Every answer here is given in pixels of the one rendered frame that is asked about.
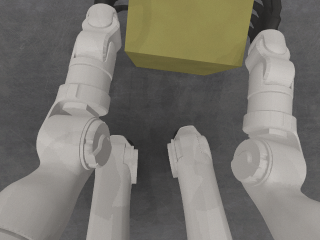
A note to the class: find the carton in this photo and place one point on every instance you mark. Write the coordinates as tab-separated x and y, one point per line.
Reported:
199	37

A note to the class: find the robot left thigh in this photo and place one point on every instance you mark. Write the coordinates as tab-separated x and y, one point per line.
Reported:
110	207

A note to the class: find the left robot upper arm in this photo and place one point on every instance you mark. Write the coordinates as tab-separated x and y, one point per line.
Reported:
39	206

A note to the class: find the robot right hand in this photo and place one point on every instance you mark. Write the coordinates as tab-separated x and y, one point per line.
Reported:
268	17

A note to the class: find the robot left hand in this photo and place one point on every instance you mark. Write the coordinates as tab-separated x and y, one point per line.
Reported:
111	3

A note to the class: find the right robot upper arm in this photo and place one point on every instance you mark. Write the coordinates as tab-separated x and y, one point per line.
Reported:
272	174

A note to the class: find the robot left foot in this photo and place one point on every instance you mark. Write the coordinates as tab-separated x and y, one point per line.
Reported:
131	143

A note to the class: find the robot left forearm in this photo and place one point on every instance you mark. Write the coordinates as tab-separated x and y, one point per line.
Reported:
91	68

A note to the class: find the robot right forearm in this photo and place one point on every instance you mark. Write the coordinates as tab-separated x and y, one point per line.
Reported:
271	90

